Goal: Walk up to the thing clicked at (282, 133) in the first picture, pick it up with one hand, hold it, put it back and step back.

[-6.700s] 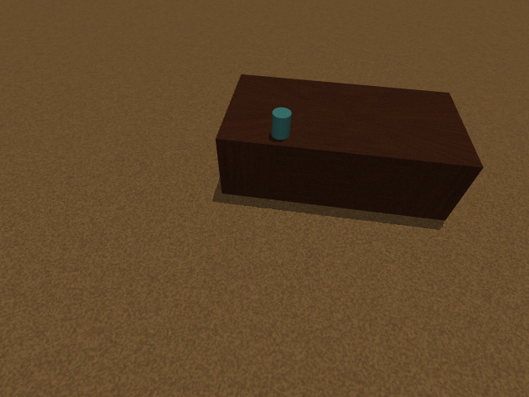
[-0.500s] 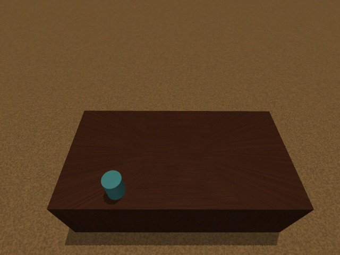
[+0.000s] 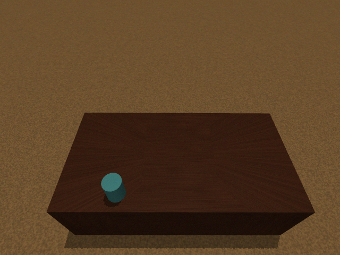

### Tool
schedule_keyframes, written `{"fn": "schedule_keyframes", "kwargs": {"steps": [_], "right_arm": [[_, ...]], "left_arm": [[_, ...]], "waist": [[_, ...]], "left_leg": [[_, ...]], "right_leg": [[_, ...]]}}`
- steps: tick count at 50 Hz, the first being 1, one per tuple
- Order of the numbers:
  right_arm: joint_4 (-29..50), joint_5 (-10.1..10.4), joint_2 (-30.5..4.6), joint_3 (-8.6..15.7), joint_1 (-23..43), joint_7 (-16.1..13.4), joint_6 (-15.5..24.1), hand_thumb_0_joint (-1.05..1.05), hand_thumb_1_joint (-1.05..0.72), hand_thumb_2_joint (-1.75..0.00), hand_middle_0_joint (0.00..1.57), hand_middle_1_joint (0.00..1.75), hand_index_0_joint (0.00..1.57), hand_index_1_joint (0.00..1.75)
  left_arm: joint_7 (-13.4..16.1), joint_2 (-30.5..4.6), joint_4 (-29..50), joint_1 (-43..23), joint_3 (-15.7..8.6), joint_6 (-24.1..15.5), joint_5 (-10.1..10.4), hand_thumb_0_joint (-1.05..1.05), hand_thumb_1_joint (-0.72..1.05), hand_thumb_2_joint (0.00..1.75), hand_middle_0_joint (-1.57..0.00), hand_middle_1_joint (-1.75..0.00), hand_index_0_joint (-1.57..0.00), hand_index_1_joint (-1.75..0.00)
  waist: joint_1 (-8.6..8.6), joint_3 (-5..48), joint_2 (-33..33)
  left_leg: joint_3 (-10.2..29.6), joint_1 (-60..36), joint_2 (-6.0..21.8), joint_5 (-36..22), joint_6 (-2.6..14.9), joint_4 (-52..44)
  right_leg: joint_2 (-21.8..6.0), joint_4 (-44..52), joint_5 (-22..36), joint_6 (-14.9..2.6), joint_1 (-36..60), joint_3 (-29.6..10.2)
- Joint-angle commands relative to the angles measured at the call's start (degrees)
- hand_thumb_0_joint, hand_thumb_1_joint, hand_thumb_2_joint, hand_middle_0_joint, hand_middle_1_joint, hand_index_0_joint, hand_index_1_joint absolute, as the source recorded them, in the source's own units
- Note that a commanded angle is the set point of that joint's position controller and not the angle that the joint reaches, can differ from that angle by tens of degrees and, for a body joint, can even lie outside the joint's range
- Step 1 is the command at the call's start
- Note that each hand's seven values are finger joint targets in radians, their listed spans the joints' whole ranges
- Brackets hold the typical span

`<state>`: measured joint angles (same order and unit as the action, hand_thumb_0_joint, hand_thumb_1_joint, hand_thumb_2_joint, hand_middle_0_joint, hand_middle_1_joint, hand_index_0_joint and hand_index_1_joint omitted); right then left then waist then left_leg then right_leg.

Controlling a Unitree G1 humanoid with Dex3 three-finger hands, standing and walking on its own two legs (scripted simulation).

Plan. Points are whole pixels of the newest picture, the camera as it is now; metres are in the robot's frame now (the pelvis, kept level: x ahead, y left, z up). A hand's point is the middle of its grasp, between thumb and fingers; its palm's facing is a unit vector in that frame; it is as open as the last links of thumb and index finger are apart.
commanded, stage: stand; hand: left
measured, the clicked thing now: (114, 188) +0.45 +0.24 -0.36
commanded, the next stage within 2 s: go down in 0.58 s
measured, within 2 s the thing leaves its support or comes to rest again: neither
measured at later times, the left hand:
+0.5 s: hand out of the picture +0.06 +0.26 -0.15, palm faces -0.01 -0.94 -0.35, open 7.4 cm
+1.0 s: hand out of the picture +0.16 +0.27 -0.15, palm faces +0.04 -0.93 -0.36, open 12.6 cm
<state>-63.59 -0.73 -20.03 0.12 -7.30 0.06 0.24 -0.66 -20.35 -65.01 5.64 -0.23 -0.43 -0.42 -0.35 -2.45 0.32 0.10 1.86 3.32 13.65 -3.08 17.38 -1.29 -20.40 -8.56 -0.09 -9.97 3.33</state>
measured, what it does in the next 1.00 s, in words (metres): stands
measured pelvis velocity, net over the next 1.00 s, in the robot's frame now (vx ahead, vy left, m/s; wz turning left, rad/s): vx -0.01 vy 0.01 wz -0.01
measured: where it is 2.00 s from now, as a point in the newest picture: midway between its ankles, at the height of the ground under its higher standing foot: outside the picture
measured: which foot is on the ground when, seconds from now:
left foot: down 0.00-1.00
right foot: down 0.00-1.00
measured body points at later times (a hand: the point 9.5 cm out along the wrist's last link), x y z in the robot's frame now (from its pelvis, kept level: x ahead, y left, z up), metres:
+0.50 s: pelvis +0.00 +0.00 +0.00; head +0.00 -0.01 +0.45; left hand +0.06 +0.31 -0.13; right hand +0.06 -0.30 -0.14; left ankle -0.05 +0.15 -0.75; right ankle +0.03 -0.12 -0.75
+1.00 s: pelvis -0.01 +0.01 -0.01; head +0.03 +0.01 +0.44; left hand +0.15 +0.31 -0.12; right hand +0.09 -0.25 -0.13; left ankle -0.05 +0.15 -0.75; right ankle +0.03 -0.12 -0.75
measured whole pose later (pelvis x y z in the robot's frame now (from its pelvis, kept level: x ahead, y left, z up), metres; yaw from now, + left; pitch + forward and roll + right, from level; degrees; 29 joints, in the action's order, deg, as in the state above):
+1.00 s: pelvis -0.01 +0.01 -0.01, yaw -1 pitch +5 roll +0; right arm -44.9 1.8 -13.6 1.2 -12.6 -2.6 3.9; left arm -0.8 -19.4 -52.1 -0.5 -9.2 7.8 -3.9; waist 1.2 -0.4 -0.3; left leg -0.3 15.7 2.7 17.7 -2.3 29.0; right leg -2.0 -28.7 -10.6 0.4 -22.7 2.4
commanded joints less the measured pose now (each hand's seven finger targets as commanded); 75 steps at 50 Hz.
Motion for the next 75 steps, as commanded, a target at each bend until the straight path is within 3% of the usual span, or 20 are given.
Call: {"fn": "schedule_keyframes", "kwargs": {"steps": [1, 14, 33, 34, 35, 36, 37, 38, 39, 40, 42, 44, 46, 50, 56, 59, 60, 62, 70, 75], "right_arm": [[3.00, -0.06, -12.22, 2.08, 0.92, -0.67, 1.02, 0.00, -0.90, -0.90, 0.20, 0.30, 0.20, 0.30], [2.88, -0.09, -12.16, 2.11, 1.09, -0.50, 1.06, 0.00, -0.90, -0.90, 0.20, 0.30, 0.20, 0.30], [2.80, 0.00, -12.39, 2.10, 0.36, -0.53, 1.04, 0.00, -0.90, -0.90, 0.20, 0.30, 0.20, 0.30], [2.65, 0.07, -12.08, 2.00, 0.29, -0.52, 0.98, 0.00, -0.98, -0.98, 0.20, 0.31, 0.20, 0.31], [18.33, 3.86, -2.19, -0.43, 1.76, -1.83, 4.23, 0.00, -1.05, -0.94, 0.20, 0.30, 0.20, 0.30], [14.93, 4.12, -3.73, -0.32, -1.44, -2.41, 4.40, 0.00, -1.05, -0.95, 0.20, 0.30, 0.20, 0.30], [14.25, 3.87, -5.43, 0.41, -2.46, -2.66, 3.82, 0.00, -1.05, -0.95, 0.20, 0.30, 0.20, 0.30], [15.47, 3.86, -5.66, 1.28, -2.53, -2.70, 3.47, 0.00, -1.05, -0.94, 0.20, 0.30, 0.20, 0.30], [16.85, 3.38, -5.80, 2.13, -3.15, -3.02, 3.78, 0.00, -1.05, -0.94, 0.20, 0.30, 0.20, 0.30], [17.55, 3.27, -5.69, 2.79, -4.14, -3.36, 4.29, 0.00, -1.05, -0.93, 0.20, 0.30, 0.20, 0.30], [19.23, 2.52, -5.07, 3.65, -5.67, -3.21, 4.79, 0.00, -1.05, -0.93, 0.20, 0.30, 0.20, 0.30], [21.69, 2.15, -4.33, 4.32, -5.63, -3.05, 5.30, 0.00, -1.03, -0.93, 0.20, 0.30, 0.20, 0.30], [24.22, 2.35, -3.76, 4.25, -4.51, -3.27, 5.69, 0.00, -1.00, -0.92, 0.20, 0.30, 0.20, 0.30], [28.04, 2.74, -3.41, 3.90, -1.78, -3.33, 6.31, 0.00, -0.97, -0.91, 0.20, 0.30, 0.20, 0.30], [30.71, 2.62, -2.55, 3.21, -3.02, -3.49, 8.06, 0.00, -0.90, -0.89, 0.20, 0.30, 0.20, 0.30], [31.04, 2.43, -2.75, 3.62, -3.79, -3.92, 8.98, 0.00, -0.89, -0.89, 0.20, 0.30, 0.20, 0.30], [31.13, 2.37, -2.55, 3.51, -4.05, -3.97, 9.17, 0.00, -0.88, -0.89, 0.20, 0.30, 0.20, 0.30], [31.45, 2.20, -2.39, 3.25, -3.87, -4.37, 9.57, 0.00, -0.88, -0.89, 0.20, 0.30, 0.20, 0.30], [32.80, 1.75, -2.85, 3.46, -4.28, -5.12, 10.22, 0.00, -0.87, -0.89, 0.20, 0.30, 0.20, 0.30], [34.58, 1.64, -2.53, 3.16, -3.29, -5.15, 10.46, 0.00, -0.86, -0.88, 0.20, 0.30, 0.20, 0.30]], "left_arm": [[0.87, -12.30, 3.21, -2.66, -2.19, -1.42, 0.01, 0.00, 0.90, 0.90, -0.20, -0.30, -0.20, -0.30], [0.74, -12.77, 2.92, -2.39, -2.49, -1.15, 0.07, 0.00, 0.90, 0.90, -0.20, -0.30, -0.20, -0.30], [0.80, -12.42, 2.94, -1.59, -2.19, -1.36, 0.06, 0.00, 0.90, 0.90, -0.20, -0.30, -0.20, -0.30], [0.83, -12.68, 2.90, -1.68, -2.24, -1.33, 0.08, 0.00, 0.82, 0.82, -0.20, -0.22, -0.21, -0.22], [1.55, -1.73, 23.01, -21.78, -2.28, -6.41, 2.77, 0.00, 0.74, 0.74, -0.12, -0.14, -0.13, -0.14], [2.00, -5.46, 18.25, -23.31, -3.51, -5.63, 2.64, 0.00, 0.66, 0.66, -0.04, -0.06, -0.05, -0.06], [2.49, -11.81, 9.53, -14.53, -7.79, -3.22, 1.43, 0.00, 0.58, 0.58, -0.02, -0.04, -0.03, -0.03], [2.07, -13.13, 7.26, -11.35, -9.45, -2.51, 0.94, 0.00, 0.50, 0.50, -0.02, -0.03, -0.03, -0.02], [1.90, -15.44, 10.10, -15.45, -10.34, -2.49, -0.38, 0.00, 0.42, 0.42, -0.02, -0.03, -0.03, -0.02], [1.76, -16.31, 11.30, -16.88, -11.02, -2.59, -0.94, 0.00, 0.34, 0.34, -0.03, -0.04, -0.04, -0.02], [0.94, -15.08, 7.61, -8.89, -12.10, -0.33, -3.40, 0.00, 0.23, 0.18, -0.03, -0.03, -0.04, -0.02], [0.49, -14.02, 9.68, -3.01, -13.85, 2.52, -4.33, 0.00, 0.18, 0.13, -0.04, -0.01, -0.05, 0.00], [0.73, -11.89, 15.63, -2.64, -12.85, 6.03, -3.87, 0.00, 0.07, 0.10, -0.05, -0.02, -0.06, 0.00], [0.62, -8.94, 21.13, -5.69, -10.37, 13.25, -3.24, 0.00, -0.09, 0.10, -0.05, -0.02, -0.05, -0.02], [0.25, -8.48, 32.97, -6.36, -10.42, 17.22, -1.94, 0.00, -0.41, 0.06, -0.06, -0.03, -0.06, -0.03], [0.07, -9.93, 38.39, -5.21, -11.91, 17.39, -2.16, 0.00, -0.41, 0.06, -0.07, -0.04, -0.06, -0.04], [-0.24, -8.05, 37.53, -2.35, -10.49, 17.71, -2.27, 0.00, -0.45, 0.05, -0.07, -0.04, -0.06, -0.04], [0.19, -10.63, 43.06, -3.48, -11.99, 18.01, -2.63, 0.00, -0.44, 0.06, -0.07, -0.05, -0.06, -0.05], [-0.12, -7.38, 49.43, 4.66, -10.40, 21.88, -2.27, 0.00, -0.50, 0.04, -0.08, -0.05, -0.07, -0.05], [-0.08, -6.57, 52.55, 7.20, -10.35, 23.90, -1.47, 0.00, -0.50, 0.03, -0.07, -0.04, -0.07, -0.04]], "waist": [[0.50, 4.35, 0.53], [0.06, 2.44, 0.44], [0.15, 3.62, 0.07], [0.03, 2.98, -0.31], [6.86, -1.06, -0.58], [4.94, 1.65, -2.76], [3.44, 1.05, -3.64], [1.31, 1.37, -2.58], [1.45, 5.23, -2.74], [1.09, 8.49, -1.83], [0.49, 12.22, -1.07], [-1.95, 16.33, 1.82], [-1.84, 16.39, 4.33], [-0.16, 11.06, 0.59], [0.66, 10.81, -1.65], [0.56, 14.14, 1.72], [1.13, 13.26, 1.76], [0.82, 15.24, 3.02], [1.59, 17.01, 5.34], [1.53, 16.07, 3.46]], "left_leg": [[2.74, 4.42, 4.83, -10.35, 3.12, -2.52], [3.11, 5.54, 4.70, -5.62, 3.29, -4.16], [3.05, 4.35, 4.78, -7.42, 3.34, -3.13], [3.20, 4.72, 4.62, -7.01, 3.35, -3.13], [-3.88, 13.33, -4.44, -0.12, 3.98, 2.48], [-3.72, 13.12, -4.54, 0.46, 4.35, 2.92], [-3.83, 14.61, -4.85, 1.99, 4.38, 3.51], [-3.82, 16.02, -4.61, 0.74, 4.08, 4.73], [-3.53, 15.95, -4.57, -0.58, 4.09, 5.54], [-3.18, 15.47, -4.34, -1.81, 3.95, 5.88], [-2.41, 17.02, -4.46, -5.20, 3.64, 7.86], [-2.65, 16.59, -5.20, -8.29, 3.24, 8.18], [-2.63, 15.79, -5.33, -9.45, 2.82, 8.21], [-2.09, 17.55, -4.50, -5.14, 2.81, 8.66], [-1.32, 19.22, -3.88, -1.98, 2.88, 10.49], [-0.73, 17.72, -3.57, -7.79, 2.13, 12.68], [-0.82, 18.43, -3.58, -8.51, 2.07, 13.69], [-0.70, 18.32, -3.77, -10.07, 1.98, 15.00], [1.02, 20.02, -2.51, -21.16, 0.45, 19.31], [1.45, 23.41, -2.80, -19.36, 0.76, 21.20]], "right_leg": [[-7.02, 2.20, 12.19, -1.36, 5.99, -6.51], [-6.47, 3.02, 4.49, -1.41, 5.07, -6.40], [-6.73, 2.50, 8.20, -1.39, 4.65, -6.71], [-6.48, 2.75, 7.33, -1.19, 4.35, -6.60], [-0.39, 1.06, 0.46, 0.42, -6.61, -2.27], [-0.71, 1.30, -2.46, 0.94, -2.67, -1.97], [-0.53, 1.20, -5.66, 0.49, -2.68, -1.66], [-0.22, -0.03, -5.23, 0.23, -3.01, -1.10], [-0.21, -1.13, -3.57, 0.34, -2.14, -1.14], [-0.26, -2.62, -1.17, 0.32, -0.51, -1.16], [-0.50, -5.36, 3.47, 0.00, 0.57, -1.25], [-0.59, -5.59, 5.80, -0.30, 3.92, -1.41], [-0.28, -5.24, 6.23, -0.45, 2.73, -1.15], [0.54, -5.12, 0.74, -0.42, -2.65, -0.28], [0.97, -6.95, -2.93, -0.02, -5.92, 0.20], [1.10, -10.32, 2.19, -0.44, -6.09, 0.13], [0.94, -10.84, 2.86, -0.38, -6.66, 0.23], [0.73, -11.82, 4.62, -0.29, -5.98, 0.05], [1.60, -16.61, 8.71, -0.72, -8.53, 1.08], [1.63, -18.14, 8.27, -0.47, -9.47, 1.33]]}}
